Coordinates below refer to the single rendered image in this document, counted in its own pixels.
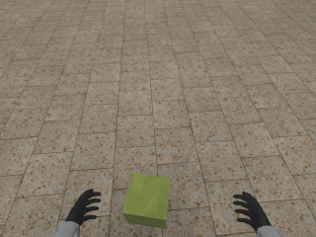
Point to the right robot forearm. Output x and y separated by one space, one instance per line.
268 231

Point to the robot right hand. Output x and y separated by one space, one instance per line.
255 211

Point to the left robot forearm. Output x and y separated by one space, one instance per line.
67 229

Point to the carton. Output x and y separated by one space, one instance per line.
146 201

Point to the robot left hand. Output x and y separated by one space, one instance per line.
77 212

